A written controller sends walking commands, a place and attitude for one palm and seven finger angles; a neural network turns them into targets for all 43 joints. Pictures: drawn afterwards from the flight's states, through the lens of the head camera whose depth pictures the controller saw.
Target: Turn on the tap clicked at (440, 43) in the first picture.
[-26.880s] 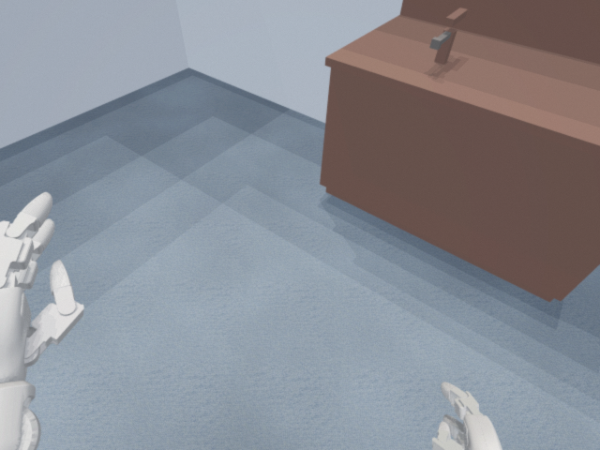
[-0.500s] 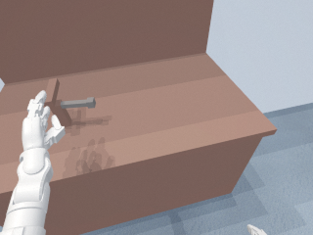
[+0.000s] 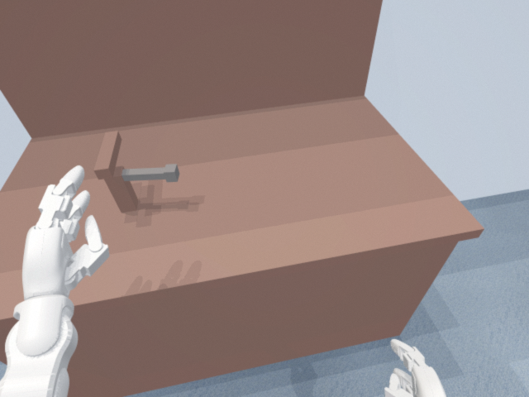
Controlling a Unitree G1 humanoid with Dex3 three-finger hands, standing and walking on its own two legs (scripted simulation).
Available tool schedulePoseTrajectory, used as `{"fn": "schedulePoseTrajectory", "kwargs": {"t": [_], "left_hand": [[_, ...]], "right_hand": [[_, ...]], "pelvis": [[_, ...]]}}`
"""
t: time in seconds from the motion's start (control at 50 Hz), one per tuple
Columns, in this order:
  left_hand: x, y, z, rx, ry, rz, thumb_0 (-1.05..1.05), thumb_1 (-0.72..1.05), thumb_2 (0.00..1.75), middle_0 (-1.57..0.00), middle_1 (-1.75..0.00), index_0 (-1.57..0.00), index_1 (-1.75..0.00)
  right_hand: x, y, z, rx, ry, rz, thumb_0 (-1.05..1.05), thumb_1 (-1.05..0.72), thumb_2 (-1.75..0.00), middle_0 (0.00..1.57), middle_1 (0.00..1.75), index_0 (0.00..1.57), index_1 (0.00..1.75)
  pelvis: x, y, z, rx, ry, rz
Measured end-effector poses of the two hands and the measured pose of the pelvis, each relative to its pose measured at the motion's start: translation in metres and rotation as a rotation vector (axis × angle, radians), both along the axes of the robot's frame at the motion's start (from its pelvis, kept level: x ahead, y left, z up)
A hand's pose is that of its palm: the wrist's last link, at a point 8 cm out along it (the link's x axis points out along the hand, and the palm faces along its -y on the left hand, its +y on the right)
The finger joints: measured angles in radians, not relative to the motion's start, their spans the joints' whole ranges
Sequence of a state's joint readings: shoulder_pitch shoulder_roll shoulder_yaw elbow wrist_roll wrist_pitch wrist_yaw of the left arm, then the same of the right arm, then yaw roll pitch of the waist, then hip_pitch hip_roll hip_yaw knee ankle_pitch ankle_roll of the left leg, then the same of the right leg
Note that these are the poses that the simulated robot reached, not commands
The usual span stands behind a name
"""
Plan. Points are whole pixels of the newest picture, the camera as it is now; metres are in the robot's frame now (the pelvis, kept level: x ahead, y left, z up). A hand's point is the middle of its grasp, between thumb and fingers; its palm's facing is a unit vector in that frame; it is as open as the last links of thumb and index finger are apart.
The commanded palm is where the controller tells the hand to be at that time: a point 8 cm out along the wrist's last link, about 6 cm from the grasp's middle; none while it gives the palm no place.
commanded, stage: draw the hand back beside the body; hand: left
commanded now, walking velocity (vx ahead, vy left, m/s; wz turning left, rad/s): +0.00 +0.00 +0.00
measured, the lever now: (171, 173) +0.53 +0.28 +0.03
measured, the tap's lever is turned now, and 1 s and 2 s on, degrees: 80 80 80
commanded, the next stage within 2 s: step back with the hand held close in 0.52 s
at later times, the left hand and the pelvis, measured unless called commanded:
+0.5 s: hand (87, 281) +0.20 +0.24 +0.15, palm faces +0.43 -0.84 -0.33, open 7.4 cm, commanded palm +0.15 +0.27 +0.17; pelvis +0.00 -0.01 +0.00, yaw +1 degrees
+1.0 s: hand (78, 300) +0.18 +0.24 +0.14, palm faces +0.31 -0.84 -0.44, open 7.4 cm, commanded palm +0.13 +0.29 +0.17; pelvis -0.04 +0.01 -0.01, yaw +0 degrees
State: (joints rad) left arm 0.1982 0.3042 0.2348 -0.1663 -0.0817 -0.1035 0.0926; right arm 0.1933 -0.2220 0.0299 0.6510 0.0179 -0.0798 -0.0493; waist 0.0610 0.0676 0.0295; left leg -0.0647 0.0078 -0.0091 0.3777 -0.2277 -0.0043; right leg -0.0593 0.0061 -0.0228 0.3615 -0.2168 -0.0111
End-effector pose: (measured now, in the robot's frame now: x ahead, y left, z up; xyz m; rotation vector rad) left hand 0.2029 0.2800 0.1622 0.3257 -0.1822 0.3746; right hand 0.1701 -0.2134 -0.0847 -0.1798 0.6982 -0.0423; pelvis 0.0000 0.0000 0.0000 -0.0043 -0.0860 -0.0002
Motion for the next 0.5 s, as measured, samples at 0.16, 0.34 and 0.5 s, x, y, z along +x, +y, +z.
{"fn": "schedulePoseTrajectory", "kwargs": {"t": [0.16,0.34,0.5], "left_hand": [[-0.021,-0.007,-0.001,0.033,0.027,-0.001,0.02,0.89,0.90,-0.21,-0.29,-0.20,-0.29],[-0.049,-0.008,0.011,0.089,0.005,0.020,0.02,0.89,0.89,-0.21,-0.30,-0.21,-0.30],[-0.049,-0.005,0.004,0.053,0.007,0.054,0.02,0.89,0.89,-0.21,-0.30,-0.21,-0.30]], "right_hand": [[0.001,-0.006,-0.002,-0.011,-0.005,-0.012,0.01,-0.90,-0.90,0.20,0.30,0.20,0.30],[0.018,-0.008,0.009,-0.011,-0.080,-0.006,0.01,-0.90,-0.90,0.20,0.30,0.20,0.30],[0.025,-0.003,0.011,-0.012,-0.106,0.013,0.01,-0.90,-0.90,0.20,0.30,0.20,0.30]], "pelvis": [[0.003,-0.001,-0.001,0.001,0.003,0.001],[0.004,-0.004,-0.002,-0.004,0.002,0.005],[-0.001,-0.005,-0.003,-0.001,-0.003,0.013]]}}
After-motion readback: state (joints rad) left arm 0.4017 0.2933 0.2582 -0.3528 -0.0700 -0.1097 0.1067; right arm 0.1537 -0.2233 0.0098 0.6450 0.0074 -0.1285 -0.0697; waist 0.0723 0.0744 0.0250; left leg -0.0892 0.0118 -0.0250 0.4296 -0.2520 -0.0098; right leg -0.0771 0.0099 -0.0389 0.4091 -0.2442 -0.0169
